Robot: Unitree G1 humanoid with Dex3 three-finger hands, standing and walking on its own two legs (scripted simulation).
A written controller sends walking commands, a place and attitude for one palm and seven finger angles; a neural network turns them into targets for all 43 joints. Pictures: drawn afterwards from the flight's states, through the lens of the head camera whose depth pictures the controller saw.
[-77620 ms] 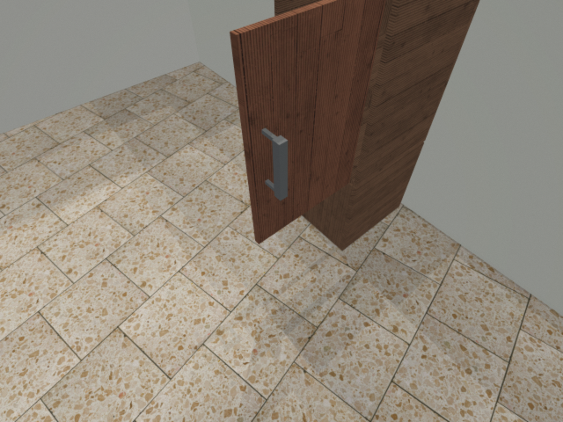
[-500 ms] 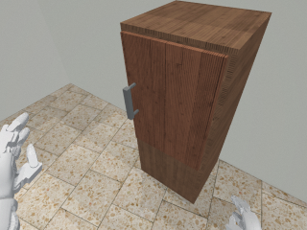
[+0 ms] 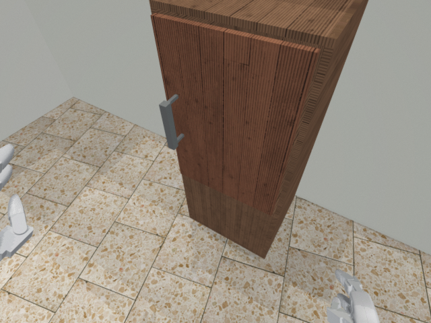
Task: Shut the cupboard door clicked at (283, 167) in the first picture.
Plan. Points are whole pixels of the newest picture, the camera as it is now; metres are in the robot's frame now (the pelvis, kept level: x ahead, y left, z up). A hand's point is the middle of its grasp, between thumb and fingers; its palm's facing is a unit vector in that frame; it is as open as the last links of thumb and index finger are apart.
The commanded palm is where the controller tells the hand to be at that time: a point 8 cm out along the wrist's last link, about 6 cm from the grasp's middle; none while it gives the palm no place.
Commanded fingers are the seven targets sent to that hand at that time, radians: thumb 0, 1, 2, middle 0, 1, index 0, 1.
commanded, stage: step back with the hand held close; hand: left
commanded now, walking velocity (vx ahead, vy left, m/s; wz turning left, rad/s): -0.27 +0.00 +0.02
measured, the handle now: (173, 122) +0.66 +0.17 -0.04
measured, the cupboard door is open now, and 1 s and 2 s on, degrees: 1 1 1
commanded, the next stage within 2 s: stop stepping back and stand still in 0.88 s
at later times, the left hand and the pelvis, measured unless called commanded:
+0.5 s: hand out of the picture +0.10 +0.26 +0.17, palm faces +0.54 -0.72 -0.43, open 7.4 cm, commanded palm +0.03 +0.29 +0.18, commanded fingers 0.00 0.90 0.90 -0.20 -0.30 -0.20 -0.30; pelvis -0.09 -0.02 -0.02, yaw +4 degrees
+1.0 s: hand out of the picture -0.01 +0.25 +0.17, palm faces +0.50 -0.77 -0.39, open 7.5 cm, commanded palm -0.06 +0.28 +0.18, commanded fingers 0.00 0.90 0.90 -0.20 -0.30 -0.20 -0.30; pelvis -0.20 -0.02 -0.02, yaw +0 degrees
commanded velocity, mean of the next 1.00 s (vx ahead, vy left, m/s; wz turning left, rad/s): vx -0.32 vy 0.00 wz -0.04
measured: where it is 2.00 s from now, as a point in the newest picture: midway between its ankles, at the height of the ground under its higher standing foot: outside the picture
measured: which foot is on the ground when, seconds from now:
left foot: down 0.00-0.92, up 0.94-1.00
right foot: down 0.00-0.64, up 0.66-0.90, down 0.92-1.00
